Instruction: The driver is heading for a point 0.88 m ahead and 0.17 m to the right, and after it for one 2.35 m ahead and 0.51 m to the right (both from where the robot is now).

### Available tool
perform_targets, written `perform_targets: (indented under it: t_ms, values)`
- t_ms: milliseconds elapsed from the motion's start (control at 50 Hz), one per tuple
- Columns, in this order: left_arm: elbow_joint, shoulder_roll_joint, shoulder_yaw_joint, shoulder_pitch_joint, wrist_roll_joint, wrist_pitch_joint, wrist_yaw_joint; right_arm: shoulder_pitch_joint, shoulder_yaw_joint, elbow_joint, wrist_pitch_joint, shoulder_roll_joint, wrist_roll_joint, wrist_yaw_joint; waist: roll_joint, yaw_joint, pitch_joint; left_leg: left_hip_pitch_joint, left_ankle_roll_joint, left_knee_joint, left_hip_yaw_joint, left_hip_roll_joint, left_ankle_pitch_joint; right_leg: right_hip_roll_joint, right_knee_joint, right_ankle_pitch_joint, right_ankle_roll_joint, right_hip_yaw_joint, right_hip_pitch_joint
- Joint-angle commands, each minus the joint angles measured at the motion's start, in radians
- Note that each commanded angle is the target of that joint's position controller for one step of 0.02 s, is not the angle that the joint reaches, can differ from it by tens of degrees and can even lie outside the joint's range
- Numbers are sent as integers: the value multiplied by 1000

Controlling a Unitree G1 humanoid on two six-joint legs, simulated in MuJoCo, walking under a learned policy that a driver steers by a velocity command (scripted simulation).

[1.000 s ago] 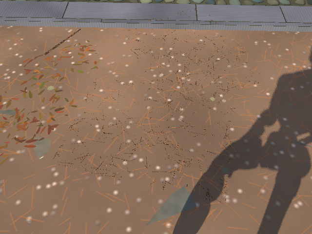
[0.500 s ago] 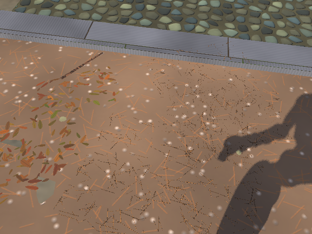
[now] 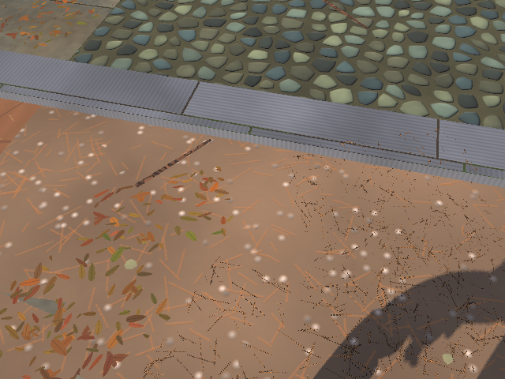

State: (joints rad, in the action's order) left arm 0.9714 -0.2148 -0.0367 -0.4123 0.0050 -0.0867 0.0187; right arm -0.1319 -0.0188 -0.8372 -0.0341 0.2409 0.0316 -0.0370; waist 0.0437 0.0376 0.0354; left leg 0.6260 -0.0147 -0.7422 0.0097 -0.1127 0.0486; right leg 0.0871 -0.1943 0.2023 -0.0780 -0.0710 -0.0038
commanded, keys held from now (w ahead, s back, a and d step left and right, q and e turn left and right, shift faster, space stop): w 0.16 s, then w+e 0.74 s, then w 0.10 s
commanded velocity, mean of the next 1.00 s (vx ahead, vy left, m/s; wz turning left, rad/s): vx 0.50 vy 0.00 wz -0.35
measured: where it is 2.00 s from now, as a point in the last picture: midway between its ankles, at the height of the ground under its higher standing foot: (326, 270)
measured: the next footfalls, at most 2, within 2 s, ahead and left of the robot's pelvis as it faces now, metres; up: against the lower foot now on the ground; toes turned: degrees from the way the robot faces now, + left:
left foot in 0.16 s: +0.26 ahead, +0.12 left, +0.00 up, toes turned +3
right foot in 0.72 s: +0.52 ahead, -0.08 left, +0.00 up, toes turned -20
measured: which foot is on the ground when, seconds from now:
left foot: up 0.00-0.14, down 0.16-0.72, up 0.74-1.00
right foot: down 0.00-0.16, up 0.18-0.70, down 0.72-1.00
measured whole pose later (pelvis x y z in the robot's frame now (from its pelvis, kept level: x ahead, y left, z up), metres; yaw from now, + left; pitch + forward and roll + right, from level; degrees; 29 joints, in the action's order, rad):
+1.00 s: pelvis +0.53 -0.04 +0.00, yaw -25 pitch +1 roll +0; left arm 0.92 -0.27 -0.07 -0.34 0.00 -0.05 0.01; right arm -0.12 -0.04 -0.79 -0.03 0.25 0.04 -0.01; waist 0.03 0.03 0.05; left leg 0.64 0.05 -0.93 -0.03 -0.14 0.18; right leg 0.15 -0.29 0.19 -0.14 0.03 -0.11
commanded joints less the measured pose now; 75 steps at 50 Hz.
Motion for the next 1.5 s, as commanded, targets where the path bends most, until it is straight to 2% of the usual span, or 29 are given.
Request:
perform_targets:
  t_ms: [20,100,160,180,200,220,240,300,380,580,680,700,720,740,760,800,820,860,920,1040,1140,1200,1240,1260,1280,1300,1340,1360,1500]
  values:
    - [-25,-150,-28,-45,2,-12,-7,124,-1,85,-14,44,-5,1,-106,17,43,-49,-3,109,55,40,-56,-259,61,-365,-111,114,-41]
    - [-5,-166,-31,-46,14,-2,-20,135,-11,98,-24,71,-3,9,-119,-3,39,-94,-50,191,52,71,65,-313,-32,-527,-97,126,78]
    - [-8,-160,-26,-14,11,6,-24,-203,-43,-13,-48,131,19,31,-72,-147,-144,-549,-124,298,41,100,85,-244,-438,-661,-49,55,-25]
    - [-53,-86,-3,-40,-13,3,-18,-355,-68,-29,-54,228,46,45,74,-180,-286,-847,-198,323,-285,-175,182,-162,-773,-285,-15,9,-300]
    - [-45,-59,-3,-130,-23,7,-18,-362,-86,-39,-41,281,24,39,229,-137,-360,-961,-292,444,-653,-349,186,-12,-1020,354,-3,39,-554]
    - [-39,-153,-29,-34,0,18,-25,-271,-71,-27,-34,203,-4,35,47,-119,-217,-836,-248,461,-548,-286,273,-86,-1063,281,-20,136,-623]
    - [-54,-133,-27,20,-2,13,-17,-177,-54,-13,-38,141,-8,32,22,-89,-95,-685,-215,504,-404,-246,243,-124,-1024,184,-21,138,-618]
    - [-33,-88,-24,9,22,44,1,-123,-33,-28,-59,67,-12,38,44,-26,-8,-491,-130,593,-161,-143,99,-176,-931,77,4,125,-514]
    - [-64,-69,-27,95,22,70,19,-184,-42,-61,-86,93,-20,43,21,-16,16,-506,-127,628,-25,-129,-49,-188,-909,-32,28,107,-607]
    - [-192,-40,-1,406,27,64,41,-312,-40,-125,-74,101,-15,63,18,-79,78,-667,-102,576,190,-131,-344,-147,-479,-200,-2,-44,-636]
    - [-163,-93,-29,236,31,62,28,-280,-57,-123,-41,161,-5,76,63,17,-47,-764,-93,196,249,-159,-883,-12,-418,38,-112,-109,-394]
    - [-127,-119,-45,114,36,54,20,-270,-60,-114,-32,171,-8,73,43,71,-116,-699,-83,-5,255,-152,-790,13,-346,32,-143,-90,-230]
    - [-92,-198,-77,-27,49,50,6,-256,-57,-87,-32,158,-12,67,-45,137,-201,-498,-52,-305,262,-120,-489,-107,-272,96,-199,98,5]
    - [-120,-311,-108,22,33,63,-3,-275,-42,-9,-45,56,-27,44,-326,53,-278,-16,20,-719,207,131,451,-406,-176,57,-369,683,319]
    - [-125,-309,-107,0,10,77,-6,-160,-51,23,-60,132,-16,38,-128,96,-285,117,11,-778,-22,127,437,-425,-90,-3,-387,773,312]
    - [-114,-202,-81,95,2,71,-19,-128,-42,33,-82,109,-28,37,-2,13,-61,101,2,-598,-45,22,290,-372,-57,-159,-299,530,52]
    - [-116,-171,-70,133,0,62,-22,-123,-44,34,-70,106,-12,39,14,-26,-24,41,12,-516,-53,-3,284,-313,-49,-238,-259,452,-42]
    - [-126,-153,-59,160,-5,42,-23,-165,-41,27,-29,93,17,35,-11,-66,-35,-60,38,-436,-47,-8,278,-251,-33,-337,-238,364,-132]
    - [-117,-192,-67,111,-6,23,-17,-120,-37,54,0,74,18,25,-42,-65,-26,-41,65,-316,-14,-7,213,-211,-9,-371,-225,316,-169]
    - [-85,-175,-55,-16,-4,16,-15,84,-27,117,-1,70,6,14,-95,25,1,33,52,-27,12,5,-29,-194,1,-425,-136,282,-44]
    - [-61,-183,-47,-75,12,15,-28,204,-20,163,-16,78,-3,5,-105,65,30,41,9,120,30,49,-29,-238,-33,-487,-132,295,89]
    - [-60,-206,-48,-27,17,10,-37,117,-29,149,-27,104,-5,9,-124,0,22,-123,-42,204,34,94,67,-260,-107,-684,-99,280,91]
    - [-54,-212,-46,2,16,7,-33,-120,-48,72,-41,136,-2,31,-93,-110,-90,-416,-84,292,54,144,51,-204,-377,-869,-61,226,55]
    - [-70,-181,-35,-1,4,0,-32,-275,-60,42,-54,180,20,46,-45,-167,-199,-662,-125,293,-84,-2,-12,-158,-613,-642,-40,202,-101]
    - [-74,-86,-17,-145,-46,3,-32,-349,-91,33,-51,299,36,46,199,-128,-345,-932,-293,306,-521,-309,-241,29,-1020,8,19,104,-407]
    - [-54,-167,-33,-127,-8,8,-41,-308,-79,24,-39,233,-8,33,102,-104,-324,-851,-314,372,-630,-325,-452,43,-1116,317,12,178,-474]
    - [-66,-133,-26,-17,11,16,-38,-142,-42,41,-44,103,-24,26,-19,-49,-108,-614,-268,392,-335,-238,-550,-47,-1066,229,21,193,-495]
    - [-69,-125,-26,12,15,26,-33,-122,-30,34,-48,71,-25,29,0,-38,-67,-554,-232,423,-244,-190,-572,-75,-1007,212,26,179,-486]
    - [-51,-58,1,39,24,76,-20,-106,-14,-32,-55,95,-17,35,61,19,-91,-400,-191,463,-15,-77,-662,-92,-653,68,79,88,-319]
